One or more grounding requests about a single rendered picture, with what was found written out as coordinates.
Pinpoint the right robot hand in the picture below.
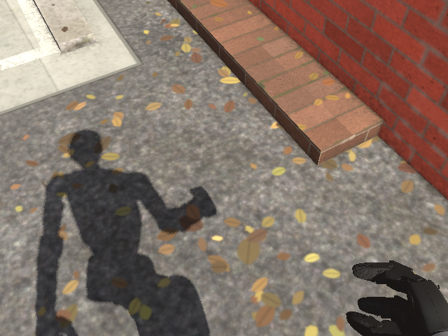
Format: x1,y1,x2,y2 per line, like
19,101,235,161
346,260,448,336

